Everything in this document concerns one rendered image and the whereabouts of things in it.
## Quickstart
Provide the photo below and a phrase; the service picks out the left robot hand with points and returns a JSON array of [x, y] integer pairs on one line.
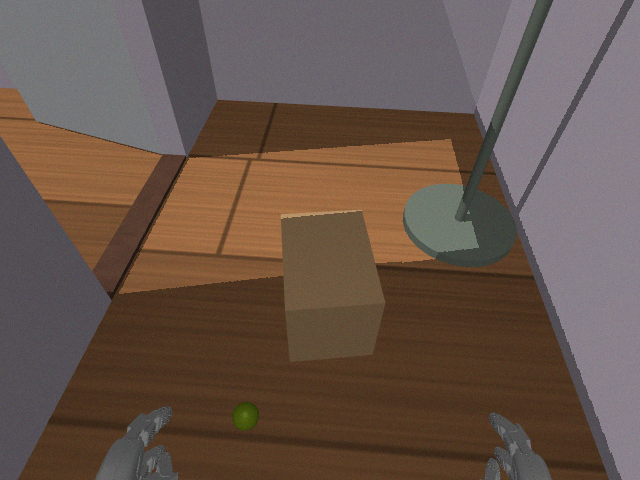
[[126, 459]]

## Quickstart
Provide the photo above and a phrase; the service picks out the coat stand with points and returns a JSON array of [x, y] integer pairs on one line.
[[461, 225]]

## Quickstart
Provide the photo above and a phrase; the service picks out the right robot hand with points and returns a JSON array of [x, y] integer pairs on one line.
[[519, 461]]

